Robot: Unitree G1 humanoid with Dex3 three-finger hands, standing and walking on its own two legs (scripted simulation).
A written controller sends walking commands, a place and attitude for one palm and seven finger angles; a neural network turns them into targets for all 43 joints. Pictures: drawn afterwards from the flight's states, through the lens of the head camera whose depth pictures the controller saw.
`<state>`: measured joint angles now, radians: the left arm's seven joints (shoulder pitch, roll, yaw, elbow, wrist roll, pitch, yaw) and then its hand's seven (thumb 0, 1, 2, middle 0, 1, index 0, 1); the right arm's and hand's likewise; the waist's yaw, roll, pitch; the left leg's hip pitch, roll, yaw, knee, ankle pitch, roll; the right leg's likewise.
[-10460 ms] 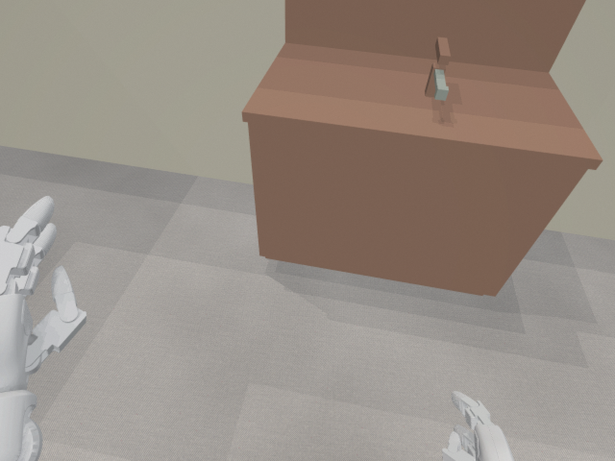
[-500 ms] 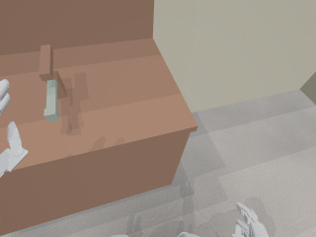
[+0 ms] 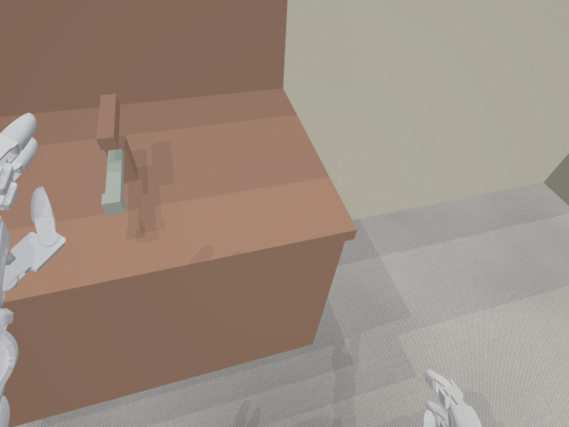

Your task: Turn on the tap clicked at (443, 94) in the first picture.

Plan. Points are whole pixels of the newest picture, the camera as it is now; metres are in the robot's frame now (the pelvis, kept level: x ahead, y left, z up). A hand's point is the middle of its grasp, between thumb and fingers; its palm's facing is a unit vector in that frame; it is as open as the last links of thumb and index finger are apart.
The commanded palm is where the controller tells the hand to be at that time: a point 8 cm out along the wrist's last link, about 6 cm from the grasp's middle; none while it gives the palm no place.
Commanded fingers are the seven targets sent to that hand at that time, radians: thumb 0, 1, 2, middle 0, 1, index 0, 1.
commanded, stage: come to a stop and stand still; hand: left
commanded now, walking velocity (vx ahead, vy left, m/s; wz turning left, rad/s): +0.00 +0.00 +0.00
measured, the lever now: (113, 203) +0.41 +0.33 +0.04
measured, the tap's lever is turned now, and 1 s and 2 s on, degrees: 0 0 0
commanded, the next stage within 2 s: look again from close up in 0.68 s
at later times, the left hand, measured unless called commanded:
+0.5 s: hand (78, 216) +0.27 +0.26 +0.18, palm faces +0.38 -0.84 -0.39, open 7.4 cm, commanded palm +0.21 +0.30 +0.19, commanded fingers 0.00 0.90 0.90 -0.20 -0.30 -0.20 -0.30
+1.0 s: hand (63, 228) +0.26 +0.28 +0.17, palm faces +0.36 -0.86 -0.36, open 7.4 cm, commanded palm +0.21 +0.31 +0.19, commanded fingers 0.00 0.90 0.90 -0.20 -0.30 -0.20 -0.30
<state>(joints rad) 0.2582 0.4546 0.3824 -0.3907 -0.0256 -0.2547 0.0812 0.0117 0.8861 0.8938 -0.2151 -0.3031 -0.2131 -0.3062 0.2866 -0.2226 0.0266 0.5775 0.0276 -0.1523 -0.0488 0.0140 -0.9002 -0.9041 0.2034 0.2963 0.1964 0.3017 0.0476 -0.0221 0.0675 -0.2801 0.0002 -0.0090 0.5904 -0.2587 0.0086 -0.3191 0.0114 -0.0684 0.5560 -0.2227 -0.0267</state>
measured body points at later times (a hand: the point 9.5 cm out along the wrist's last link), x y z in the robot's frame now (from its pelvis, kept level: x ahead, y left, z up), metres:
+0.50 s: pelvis +0.05 +0.02 +0.01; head +0.08 +0.03 +0.46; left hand +0.25 +0.31 +0.20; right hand +0.24 -0.21 -0.06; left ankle +0.03 +0.11 -0.73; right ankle +0.07 -0.10 -0.73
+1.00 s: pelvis +0.04 +0.04 +0.01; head +0.06 +0.05 +0.46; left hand +0.24 +0.32 +0.19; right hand +0.22 -0.19 -0.06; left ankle +0.03 +0.11 -0.73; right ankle +0.07 -0.10 -0.73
